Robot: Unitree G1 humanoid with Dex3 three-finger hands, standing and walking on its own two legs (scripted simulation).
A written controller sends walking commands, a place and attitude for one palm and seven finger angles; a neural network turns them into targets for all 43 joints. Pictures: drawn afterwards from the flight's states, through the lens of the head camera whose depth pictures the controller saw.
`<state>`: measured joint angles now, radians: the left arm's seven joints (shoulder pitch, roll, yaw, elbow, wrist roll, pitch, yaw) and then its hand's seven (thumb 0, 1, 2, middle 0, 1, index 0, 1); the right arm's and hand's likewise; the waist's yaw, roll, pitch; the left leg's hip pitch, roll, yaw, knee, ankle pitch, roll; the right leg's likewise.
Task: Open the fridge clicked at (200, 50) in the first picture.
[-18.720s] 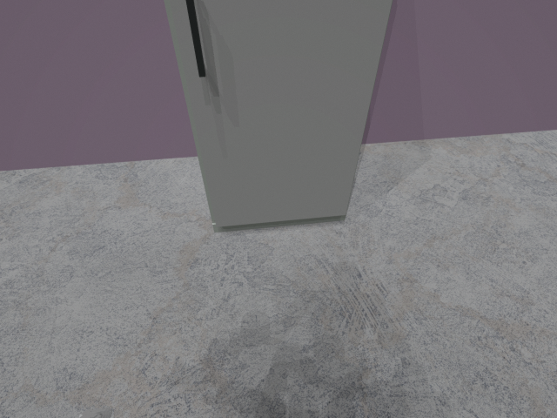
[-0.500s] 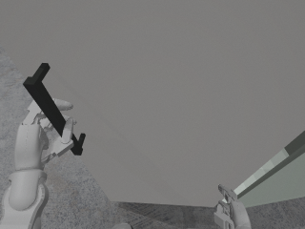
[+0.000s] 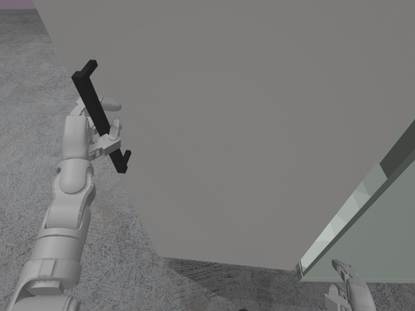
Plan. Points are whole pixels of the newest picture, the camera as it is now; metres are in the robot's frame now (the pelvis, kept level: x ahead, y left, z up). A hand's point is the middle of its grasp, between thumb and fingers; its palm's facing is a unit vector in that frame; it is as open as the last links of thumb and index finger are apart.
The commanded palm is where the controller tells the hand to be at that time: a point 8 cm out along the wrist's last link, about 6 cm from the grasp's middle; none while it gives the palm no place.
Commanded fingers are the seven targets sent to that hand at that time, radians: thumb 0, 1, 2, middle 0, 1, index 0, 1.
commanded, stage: stop walking and hold the door back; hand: left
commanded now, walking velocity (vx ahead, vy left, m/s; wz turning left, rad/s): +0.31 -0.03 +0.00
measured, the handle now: (108, 124) +0.41 +0.21 +0.15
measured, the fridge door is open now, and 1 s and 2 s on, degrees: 85 80 78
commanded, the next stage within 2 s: loosen the grip on the handle in 0.96 s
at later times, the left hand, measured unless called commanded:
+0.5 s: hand (120, 119) +0.42 +0.19 +0.16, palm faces +0.18 -0.97 -0.18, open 5.4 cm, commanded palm +0.38 +0.27 +0.13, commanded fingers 0.00 0.90 0.90 -0.45 -1.40 -0.45 -1.40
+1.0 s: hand (119, 124) +0.42 +0.20 +0.15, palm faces +0.10 -0.97 -0.21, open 5.3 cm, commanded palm +0.39 +0.27 +0.13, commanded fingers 0.00 0.90 0.90 -0.45 -1.40 -0.45 -1.40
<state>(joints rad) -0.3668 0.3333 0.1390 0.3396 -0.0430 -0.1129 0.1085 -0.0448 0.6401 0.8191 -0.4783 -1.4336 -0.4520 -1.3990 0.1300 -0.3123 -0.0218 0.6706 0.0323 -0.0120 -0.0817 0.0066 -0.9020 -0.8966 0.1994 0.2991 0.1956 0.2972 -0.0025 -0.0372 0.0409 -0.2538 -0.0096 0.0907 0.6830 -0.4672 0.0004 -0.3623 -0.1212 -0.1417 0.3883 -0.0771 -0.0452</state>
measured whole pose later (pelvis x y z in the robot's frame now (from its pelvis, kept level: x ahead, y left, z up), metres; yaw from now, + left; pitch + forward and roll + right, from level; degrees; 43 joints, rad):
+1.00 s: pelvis +0.00 +0.04 -0.01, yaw -5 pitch +0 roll -1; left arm -0.50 0.35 0.17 0.45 -0.05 -0.14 0.04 -0.10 0.67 0.79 -0.46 -1.40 -0.45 -1.40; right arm 0.17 -0.21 0.04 0.69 0.04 -0.05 -0.09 0.01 -0.90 -0.90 0.20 0.30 0.20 0.30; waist -0.01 0.03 0.06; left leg -0.30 0.06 0.10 0.56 -0.25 0.02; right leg -0.23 -0.02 -0.04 0.50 -0.25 0.02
